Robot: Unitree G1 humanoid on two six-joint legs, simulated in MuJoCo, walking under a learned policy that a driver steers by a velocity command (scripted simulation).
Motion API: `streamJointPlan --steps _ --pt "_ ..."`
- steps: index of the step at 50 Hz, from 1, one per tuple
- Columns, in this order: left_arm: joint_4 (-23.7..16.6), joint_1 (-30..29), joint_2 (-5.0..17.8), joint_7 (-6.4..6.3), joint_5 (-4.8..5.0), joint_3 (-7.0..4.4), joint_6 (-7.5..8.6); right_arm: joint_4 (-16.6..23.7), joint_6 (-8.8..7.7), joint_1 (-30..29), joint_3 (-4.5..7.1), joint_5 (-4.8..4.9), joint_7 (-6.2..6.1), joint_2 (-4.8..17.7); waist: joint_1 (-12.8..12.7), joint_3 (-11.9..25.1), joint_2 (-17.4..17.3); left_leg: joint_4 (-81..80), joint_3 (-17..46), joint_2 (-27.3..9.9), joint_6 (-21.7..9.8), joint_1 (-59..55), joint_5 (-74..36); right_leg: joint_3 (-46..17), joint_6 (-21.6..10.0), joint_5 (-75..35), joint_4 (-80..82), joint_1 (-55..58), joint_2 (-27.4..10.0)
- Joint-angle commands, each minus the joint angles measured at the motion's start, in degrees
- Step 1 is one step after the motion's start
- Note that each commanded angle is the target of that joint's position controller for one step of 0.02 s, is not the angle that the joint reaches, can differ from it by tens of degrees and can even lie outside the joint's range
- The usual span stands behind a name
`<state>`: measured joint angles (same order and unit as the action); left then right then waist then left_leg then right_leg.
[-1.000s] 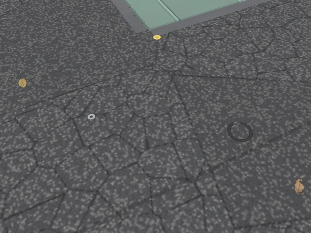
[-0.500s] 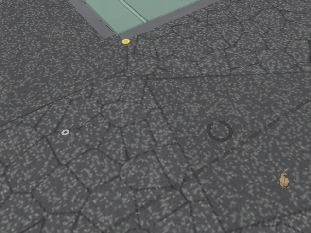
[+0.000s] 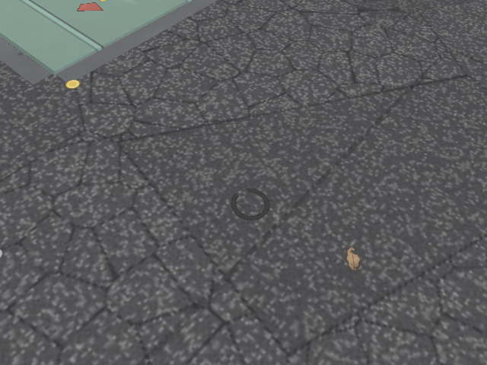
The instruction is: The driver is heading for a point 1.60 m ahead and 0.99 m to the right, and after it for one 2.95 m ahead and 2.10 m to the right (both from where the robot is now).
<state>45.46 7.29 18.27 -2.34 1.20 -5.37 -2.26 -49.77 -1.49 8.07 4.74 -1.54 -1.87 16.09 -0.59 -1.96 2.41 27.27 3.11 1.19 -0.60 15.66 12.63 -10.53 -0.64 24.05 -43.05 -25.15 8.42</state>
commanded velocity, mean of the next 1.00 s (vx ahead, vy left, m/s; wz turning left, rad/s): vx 0.10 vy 0.00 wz -0.59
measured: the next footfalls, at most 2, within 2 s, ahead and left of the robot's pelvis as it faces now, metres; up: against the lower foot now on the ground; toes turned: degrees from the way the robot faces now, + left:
right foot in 0.36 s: +0.02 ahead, -0.15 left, +0.00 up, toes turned -16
left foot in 0.86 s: +0.16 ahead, +0.03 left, +0.00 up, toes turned -35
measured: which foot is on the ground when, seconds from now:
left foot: down 0.00-0.36, up 0.38-0.84, down 0.86-1.00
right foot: up 0.00-0.34, down 0.36-0.86, up 0.88-1.00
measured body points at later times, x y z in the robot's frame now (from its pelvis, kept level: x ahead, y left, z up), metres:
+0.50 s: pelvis +0.00 -0.05 +0.00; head +0.03 -0.09 +0.45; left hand +0.23 +0.18 -0.08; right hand +0.04 -0.38 -0.12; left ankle +0.02 +0.11 -0.66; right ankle -0.02 -0.14 -0.74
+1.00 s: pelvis +0.09 -0.06 +0.00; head +0.11 -0.05 +0.45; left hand +0.36 +0.09 -0.10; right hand +0.01 -0.36 -0.09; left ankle +0.12 +0.05 -0.74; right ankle +0.01 -0.17 -0.67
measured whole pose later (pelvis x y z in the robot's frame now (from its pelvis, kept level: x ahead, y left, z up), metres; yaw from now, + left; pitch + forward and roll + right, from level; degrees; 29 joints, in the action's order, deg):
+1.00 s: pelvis +0.09 -0.06 +0.00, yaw -35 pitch +2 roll +0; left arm 38.2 14.1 18.4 -0.1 1.4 -4.0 0.4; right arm -42.3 -5.0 16.3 4.2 -0.1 -0.6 16.3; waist 1.0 1.2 2.9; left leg 23.8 -0.8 0.5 -0.8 9.6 16.1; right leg -5.6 -0.7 21.4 -60.2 -30.0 2.0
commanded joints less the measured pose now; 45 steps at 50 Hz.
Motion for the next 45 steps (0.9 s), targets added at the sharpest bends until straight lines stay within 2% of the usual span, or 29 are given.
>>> streamJointPlan --steps 1,2,3,6,9,11,14,16,17,18,19,20,21,22,23,24,25,27,31,33,35,38,40,41,42,43,44,45 --pt "-2.1 4.2 9.6 0.17 -0.17 -3.12 0.49 6.2 -0.51 -6.2 1.22 -0.18 -0.67 7.2 -2.7 4.0 -10.2 -10.9 15.0 -18.6 -10.7 -6.3 -11.6 1.4 2.5 3.5 -21.6 -8.5 -4.2" --pt "-1.5 4.9 8.3 0.05 -0.41 -2.96 -0.17 6.6 -0.38 -6.4 0.86 0.77 -0.90 6.4 -2.2 3.4 -9.8 -10.5 11.6 -16.3 -9.1 -7.0 -9.6 2.1 3.5 0.4 -24.9 -9.7 -4.4" --pt "-1.8 4.8 7.0 0.25 -0.28 -2.64 -0.61 6.6 -0.18 -5.8 0.52 1.15 -1.11 6.2 -1.6 2.5 -10.0 -10.4 9.2 -15.6 -9.3 -6.6 -11.5 2.9 4.5 -0.9 -27.1 -10.4 -4.6" --pt "-4.8 0.2 4.9 0.72 0.45 -1.66 -0.52 5.7 0.53 -1.4 0.54 0.69 -1.70 7.4 1.5 1.6 -11.3 -11.0 4.9 -14.9 -10.8 -10.5 -13.2 6.5 6.2 -3.9 -20.6 -12.6 -6.8" --pt "-7.1 -1.9 3.9 1.49 0.18 -0.78 -0.26 5.5 1.01 0.8 1.28 0.77 -1.81 9.8 3.3 3.4 -11.9 -10.3 3.6 -17.2 -12.0 -14.7 -16.3 8.2 7.0 -2.9 -12.3 -10.4 -9.6" --pt "-8.1 -2.2 3.3 2.23 0.06 -0.22 -0.22 6.1 1.19 0.1 1.84 1.04 -1.33 11.4 3.4 3.9 -12.4 -9.8 1.1 -17.8 -11.9 -12.8 -18.7 10.5 6.2 -2.1 -6.7 -5.3 -10.5" --pt "-8.7 -1.1 4.5 3.07 0.14 -0.57 -0.70 6.4 1.28 -0.2 2.36 1.72 -0.41 12.5 3.0 4.4 -12.9 -8.1 -1.0 -18.7 -11.3 -11.1 -20.9 13.6 4.5 -2.8 0.2 0.8 -9.7" --pt "-8.7 0.7 4.6 3.65 0.17 -0.93 -1.15 6.6 1.25 -1.0 2.55 2.76 -0.01 12.8 1.4 4.4 -12.5 -4.9 -2.0 -19.3 -9.6 -10.5 -20.6 14.7 2.2 -6.5 7.8 5.1 -9.1" --pt "-8.0 3.1 4.6 3.79 0.16 -1.24 -1.25 6.4 1.27 -1.4 2.49 3.35 0.07 12.3 -0.2 4.7 -11.7 -1.6 -3.7 -18.6 -7.4 -8.7 -18.7 15.6 0.5 -11.6 14.4 9.7 -8.1" --pt "-7.1 6.1 6.3 3.32 0.13 -2.10 -1.28 5.2 1.11 1.9 2.00 3.12 0.40 10.2 -0.8 6.0 -7.8 4.7 -6.9 -16.5 -3.7 -4.0 -13.5 13.5 -1.6 -18.4 19.9 17.8 -7.6" --pt "-7.4 9.0 12.7 2.27 0.24 -3.93 -1.10 5.9 0.99 3.2 1.02 0.90 0.85 6.8 -0.4 7.7 6.6 20.9 -12.4 -10.8 2.1 9.5 5.2 -3.0 -6.2 -37.5 22.3 29.1 -18.9" --pt "-9.1 8.2 16.8 2.28 -1.45 -4.10 -0.06 10.2 0.74 -1.6 0.08 -0.39 0.51 4.6 -0.9 9.0 15.8 33.9 -8.1 -2.3 5.1 23.2 28.0 -21.1 -19.0 -48.8 21.8 29.5 -31.3" --pt "-9.1 8.9 13.1 2.87 -2.37 -3.21 1.37 10.6 0.72 -5.1 1.04 0.68 0.16 8.0 -4.0 11.3 7.3 41.4 -1.0 -3.3 4.6 23.4 26.9 -18.7 -21.2 -42.8 23.3 27.4 -30.3" --pt "-9.0 6.2 11.6 2.76 -2.14 -2.57 2.32 10.6 0.87 -5.1 1.41 1.82 0.03 8.8 -2.0 8.4 6.1 42.1 0.1 -4.2 3.5 23.5 21.8 -13.3 -17.8 -37.3 23.9 24.5 -26.7" --pt "-9.2 2.9 10.2 2.35 -1.15 -2.32 2.58 9.3 1.08 -3.5 1.75 1.69 -0.47 9.0 -0.4 6.5 3.5 40.0 0.6 -5.1 3.2 23.5 16.6 -9.7 -14.3 -30.7 24.0 22.4 -23.2" --pt "-9.6 0.7 8.8 1.95 -0.32 -1.71 2.42 9.0 1.34 -3.0 2.06 1.19 -0.94 9.7 0.4 5.3 4.0 38.1 0.9 -5.3 3.5 22.9 13.1 -8.3 -12.6 -29.0 24.4 20.4 -21.7" --pt "-9.9 0.1 8.3 1.55 -0.47 -1.31 2.24 8.9 1.34 -2.1 2.15 0.92 -0.93 9.6 1.0 5.5 5.0 38.7 0.5 -4.4 3.9 20.5 10.2 -7.3 -12.4 -30.1 24.7 18.0 -20.3" --pt "-10.2 0.6 8.2 1.09 -0.93 -1.13 2.11 9.1 1.07 -0.4 2.08 1.08 -0.66 8.7 1.5 6.9 4.8 37.4 0.4 -3.1 4.6 18.7 7.1 -6.7 -12.9 -31.0 24.6 17.7 -19.3" --pt "-10.2 2.0 9.2 0.50 -0.58 -1.35 1.86 10.8 0.82 -2.5 1.43 1.18 -0.55 7.1 0.3 6.2 4.9 26.5 1.4 -2.0 5.7 18.9 5.7 -9.2 -12.9 -27.0 24.0 19.0 -18.6" --pt "-10.2 3.0 9.4 0.47 -0.22 -1.43 1.78 11.3 0.43 -3.2 1.21 1.52 0.04 7.0 -0.7 6.1 5.4 20.7 1.5 -1.7 5.5 17.2 4.4 -11.9 -13.0 -8.8 26.2 17.7 -17.8" --pt "-10.2 3.4 9.8 0.74 -0.20 -1.39 1.99 12.3 -0.41 -4.9 1.20 2.01 0.76 7.4 -1.6 3.9 7.1 15.6 1.6 -1.1 4.8 16.1 5.4 -15.7 -13.4 3.0 28.2 15.5 -17.9" --pt "-10.2 4.1 10.1 1.25 -0.13 -1.30 2.34 13.1 -2.37 -5.1 1.32 2.53 1.73 7.7 -1.9 3.1 6.8 9.1 1.3 0.0 3.1 11.2 7.6 -18.7 -13.3 6.2 27.5 13.9 -17.3" --pt "-10.3 3.5 9.5 1.44 -0.04 -0.98 2.30 12.7 -3.53 -2.8 1.50 2.99 2.13 7.6 -0.4 3.0 6.5 3.8 0.6 0.6 2.0 4.5 6.1 -20.0 -12.4 7.1 26.3 11.2 -16.0" --pt "-10.6 2.5 8.9 1.39 0.07 -0.69 2.17 12.0 -4.04 -0.4 1.60 3.14 2.21 7.2 1.5 2.8 5.9 -1.3 -0.1 0.6 1.3 -0.8 2.3 -19.7 -11.3 8.1 24.8 8.7 -14.4" --pt "-11.0 2.1 7.4 1.29 0.01 -0.22 2.20 11.1 -4.39 2.5 1.95 3.03 2.05 7.6 3.2 3.2 4.5 -5.0 0.1 -0.6 0.3 -7.7 -0.5 -18.4 -9.5 8.9 21.7 4.7 -12.2" --pt "-11.5 1.8 4.0 1.27 -0.18 0.81 2.51 10.2 -4.57 8.2 2.64 2.35 1.56 9.9 5.4 5.8 0.0 -6.5 6.8 -8.2 -2.2 -17.9 2.9 -13.8 -6.4 12.3 11.6 -2.9 -8.8" --pt "-13.3 2.8 0.4 1.39 0.36 1.75 3.09 9.6 -4.34 12.8 3.30 0.64 1.33 14.5 4.8 7.5 -12.4 -12.1 24.5 -19.6 -8.2 -24.6 17.3 -1.7 -3.0 13.0 -4.8 -14.4 -1.2" --pt "-15.1 0.5 4.9 1.42 0.72 0.78 3.84 9.1 -4.50 12.6 3.63 0.23 1.94 14.9 4.5 2.0 -15.0 -16.1 36.1 -25.6 -12.8 -20.0 28.0 -0.4 -2.0 10.5 -13.4 -23.1 -5.5"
